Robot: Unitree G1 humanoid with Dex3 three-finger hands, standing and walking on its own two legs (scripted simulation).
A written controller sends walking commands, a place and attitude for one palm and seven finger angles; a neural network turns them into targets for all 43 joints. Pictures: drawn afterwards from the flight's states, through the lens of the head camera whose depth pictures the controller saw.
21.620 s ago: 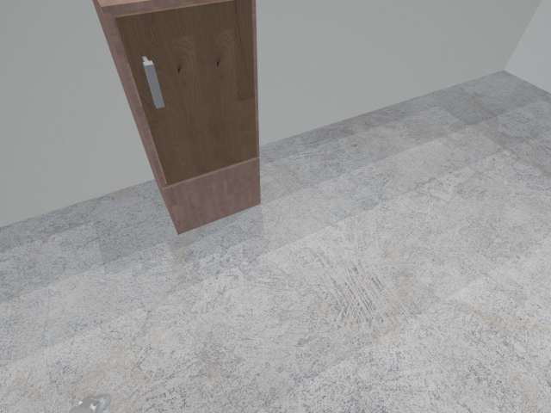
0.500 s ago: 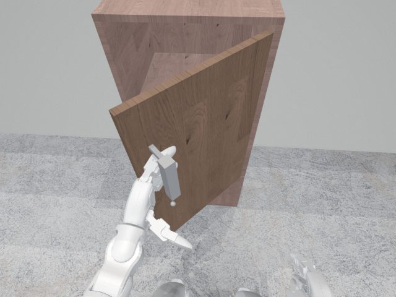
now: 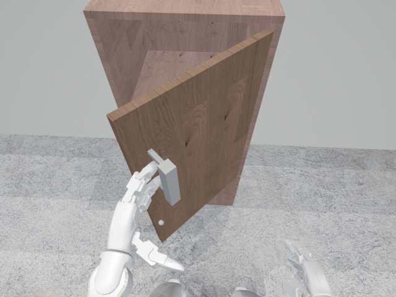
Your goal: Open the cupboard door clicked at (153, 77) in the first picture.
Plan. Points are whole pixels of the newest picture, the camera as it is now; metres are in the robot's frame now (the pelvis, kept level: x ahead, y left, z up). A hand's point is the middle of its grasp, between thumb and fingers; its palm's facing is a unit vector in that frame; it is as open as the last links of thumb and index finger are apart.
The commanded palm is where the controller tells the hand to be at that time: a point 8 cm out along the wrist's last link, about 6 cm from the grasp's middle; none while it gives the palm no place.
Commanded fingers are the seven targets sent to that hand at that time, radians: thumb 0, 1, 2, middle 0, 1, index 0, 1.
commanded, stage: slide the hand sideways off the handle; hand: left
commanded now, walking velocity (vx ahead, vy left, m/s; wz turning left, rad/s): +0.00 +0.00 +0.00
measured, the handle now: (163, 177) +0.34 +0.10 +0.05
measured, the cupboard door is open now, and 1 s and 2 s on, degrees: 46 45 45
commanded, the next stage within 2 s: draw the hand back to the body in 0.50 s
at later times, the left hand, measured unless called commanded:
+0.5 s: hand (133, 242) +0.21 +0.13 +0.05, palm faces +0.01 -1.00 -0.06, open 16.1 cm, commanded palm +0.18 +0.19 +0.05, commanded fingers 0.00 -0.50 0.30 -0.15 -0.30 -0.15 -0.30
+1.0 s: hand (97, 242) +0.19 +0.17 +0.10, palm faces -0.01 -1.00 -0.05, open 16.3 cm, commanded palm +0.16 +0.23 +0.12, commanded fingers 0.00 -0.47 0.31 -0.15 -0.30 -0.15 -0.30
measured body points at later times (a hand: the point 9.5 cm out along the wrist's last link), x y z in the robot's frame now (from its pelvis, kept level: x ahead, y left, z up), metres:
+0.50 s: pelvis +0.02 -0.03 -0.01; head +0.07 -0.03 +0.44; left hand +0.20 +0.18 +0.05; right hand +0.20 -0.25 -0.09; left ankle +0.02 +0.08 -0.67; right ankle +0.01 -0.10 -0.67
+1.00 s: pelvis +0.01 -0.01 +0.01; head +0.03 -0.02 +0.46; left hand +0.19 +0.22 +0.11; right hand +0.20 -0.24 -0.05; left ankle +0.02 +0.08 -0.67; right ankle +0.01 -0.10 -0.67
